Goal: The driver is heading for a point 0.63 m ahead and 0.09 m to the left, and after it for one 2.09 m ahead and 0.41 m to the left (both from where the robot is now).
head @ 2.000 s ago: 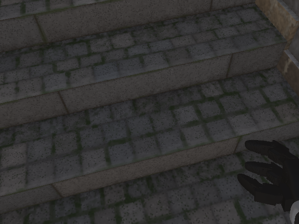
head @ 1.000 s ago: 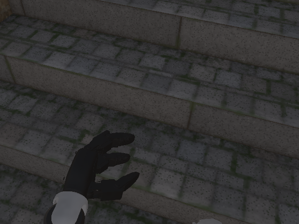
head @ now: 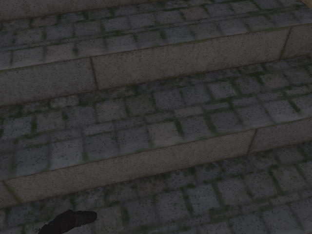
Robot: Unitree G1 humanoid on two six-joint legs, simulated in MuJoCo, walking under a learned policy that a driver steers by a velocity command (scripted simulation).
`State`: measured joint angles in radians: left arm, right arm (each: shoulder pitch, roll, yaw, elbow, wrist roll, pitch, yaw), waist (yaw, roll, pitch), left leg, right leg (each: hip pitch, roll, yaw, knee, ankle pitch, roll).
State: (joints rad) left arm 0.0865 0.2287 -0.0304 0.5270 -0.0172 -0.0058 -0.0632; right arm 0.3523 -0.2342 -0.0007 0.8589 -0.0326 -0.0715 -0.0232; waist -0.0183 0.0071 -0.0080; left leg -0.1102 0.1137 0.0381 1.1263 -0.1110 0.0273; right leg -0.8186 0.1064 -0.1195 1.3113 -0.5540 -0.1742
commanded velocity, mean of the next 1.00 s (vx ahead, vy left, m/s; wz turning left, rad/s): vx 0.65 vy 0.00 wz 0.26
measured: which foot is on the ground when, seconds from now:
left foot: up 0.00-0.34, down 0.36-0.70, up 0.72-1.00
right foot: down 0.00-0.36, up 0.38-0.68, down 0.70-1.00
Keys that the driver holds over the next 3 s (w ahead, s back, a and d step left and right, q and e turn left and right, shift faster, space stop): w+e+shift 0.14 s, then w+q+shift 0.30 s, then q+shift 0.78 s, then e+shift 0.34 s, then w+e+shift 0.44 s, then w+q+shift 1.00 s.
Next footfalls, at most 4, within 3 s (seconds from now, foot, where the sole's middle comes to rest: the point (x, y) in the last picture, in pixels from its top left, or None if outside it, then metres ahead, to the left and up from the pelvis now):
0.36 left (143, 211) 0.49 0.07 -0.48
0.70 right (192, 111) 0.79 -0.11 -0.32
1.06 left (110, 108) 0.81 0.19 -0.32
1.78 right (188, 28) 1.08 -0.11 -0.15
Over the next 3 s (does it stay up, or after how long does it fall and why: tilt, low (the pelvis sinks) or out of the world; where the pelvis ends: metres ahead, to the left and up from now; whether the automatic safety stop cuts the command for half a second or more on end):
stays up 1.94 0.11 0.76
